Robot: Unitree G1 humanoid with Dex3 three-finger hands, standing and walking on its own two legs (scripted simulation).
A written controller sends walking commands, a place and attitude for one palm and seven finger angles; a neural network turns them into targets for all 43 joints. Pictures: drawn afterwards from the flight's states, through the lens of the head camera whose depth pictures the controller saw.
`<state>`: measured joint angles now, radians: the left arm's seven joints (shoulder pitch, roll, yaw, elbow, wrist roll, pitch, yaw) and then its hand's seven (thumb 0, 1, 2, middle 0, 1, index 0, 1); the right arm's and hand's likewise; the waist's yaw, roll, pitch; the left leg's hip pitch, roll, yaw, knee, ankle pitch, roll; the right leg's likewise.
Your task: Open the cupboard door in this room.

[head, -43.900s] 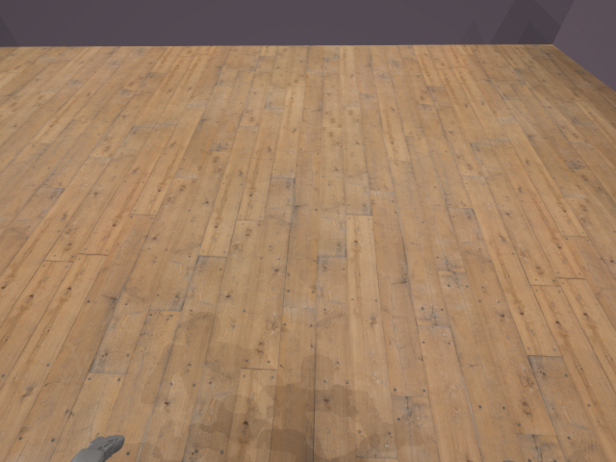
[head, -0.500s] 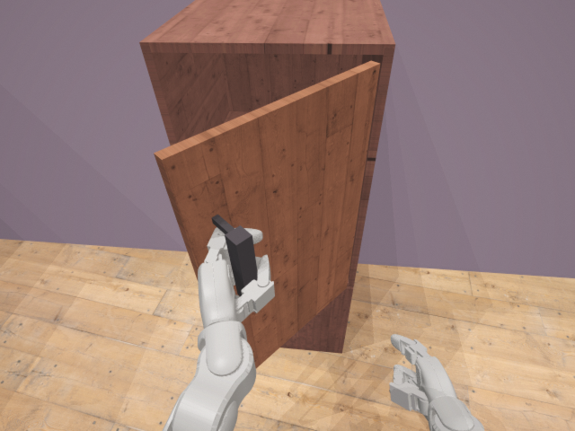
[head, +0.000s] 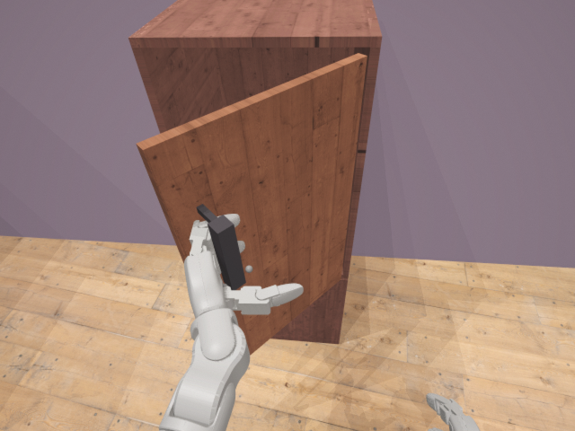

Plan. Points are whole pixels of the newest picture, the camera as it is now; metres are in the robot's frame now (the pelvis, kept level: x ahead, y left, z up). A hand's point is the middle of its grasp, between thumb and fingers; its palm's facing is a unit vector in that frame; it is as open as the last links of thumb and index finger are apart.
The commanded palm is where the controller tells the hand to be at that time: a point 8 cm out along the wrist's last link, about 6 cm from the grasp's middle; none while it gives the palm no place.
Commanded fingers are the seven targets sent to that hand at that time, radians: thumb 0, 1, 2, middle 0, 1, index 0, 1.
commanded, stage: open thumb and fingers to let go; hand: left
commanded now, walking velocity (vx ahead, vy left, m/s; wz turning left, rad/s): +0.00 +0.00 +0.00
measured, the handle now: (219, 247) +0.34 +0.11 +0.11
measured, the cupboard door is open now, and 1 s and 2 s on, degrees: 47 51 49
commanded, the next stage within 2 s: slide the hand sideways off the handle in 0.26 s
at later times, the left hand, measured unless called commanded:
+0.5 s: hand (242, 287) +0.28 +0.07 +0.10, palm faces -0.07 -1.00 -0.07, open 15.6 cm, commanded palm +0.25 +0.12 +0.10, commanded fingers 0.00 -0.50 0.30 -0.15 -0.30 -0.15 -0.30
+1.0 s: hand (217, 318) +0.23 +0.10 +0.11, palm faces -0.13 -0.99 +0.01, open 16.2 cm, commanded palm +0.21 +0.16 +0.10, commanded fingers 0.00 -0.50 0.30 -0.15 -0.30 -0.15 -0.30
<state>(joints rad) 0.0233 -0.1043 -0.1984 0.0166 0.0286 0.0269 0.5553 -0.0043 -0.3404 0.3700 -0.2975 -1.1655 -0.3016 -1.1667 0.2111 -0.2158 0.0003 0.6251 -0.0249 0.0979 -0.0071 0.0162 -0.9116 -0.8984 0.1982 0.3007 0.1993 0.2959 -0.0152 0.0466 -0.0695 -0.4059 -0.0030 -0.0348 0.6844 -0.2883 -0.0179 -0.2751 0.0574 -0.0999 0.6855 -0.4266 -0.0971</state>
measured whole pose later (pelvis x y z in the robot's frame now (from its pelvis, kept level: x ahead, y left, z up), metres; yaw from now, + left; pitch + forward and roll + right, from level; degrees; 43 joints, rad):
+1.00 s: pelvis -0.01 +0.04 +0.00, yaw -2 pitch -1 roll +0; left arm 0.25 0.09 -0.21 -0.20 -0.09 -0.05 0.08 -0.02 -0.50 0.30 -0.19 -0.31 -0.18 -0.31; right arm 0.21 -0.21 0.06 0.48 0.02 0.04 0.01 0.02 -0.91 -0.90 0.20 0.30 0.20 0.30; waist -0.01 0.04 -0.05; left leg -0.40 -0.01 0.02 0.71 -0.29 0.03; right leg -0.28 0.04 -0.05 0.70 -0.41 -0.05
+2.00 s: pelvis +0.01 +0.03 -0.01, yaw -1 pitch +2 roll -1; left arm 0.54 0.23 0.10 -0.40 -0.28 -0.09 -0.20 -0.02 -0.50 0.30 -0.16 -0.30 -0.15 -0.30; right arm 0.28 -0.23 0.05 0.49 0.06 -0.13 -0.05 0.02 -0.91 -0.90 0.20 0.30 0.20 0.30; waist 0.02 0.06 -0.10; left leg -0.46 -0.01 -0.01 0.77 -0.34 0.02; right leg -0.31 0.05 -0.07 0.73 -0.45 -0.05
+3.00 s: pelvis +0.03 +0.05 +0.03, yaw -3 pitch -3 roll +0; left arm 0.48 0.35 0.34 -0.39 -0.08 -0.06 0.11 0.01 0.79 0.86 -0.21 -0.30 -0.21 -0.30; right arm 0.19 -0.24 0.02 0.62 0.01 -0.07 -0.06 0.02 -0.91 -0.90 0.20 0.30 0.20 0.30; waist 0.06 0.04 0.00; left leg -0.16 -0.03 0.03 0.42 -0.21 0.04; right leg -0.02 0.03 -0.03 0.36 -0.29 -0.03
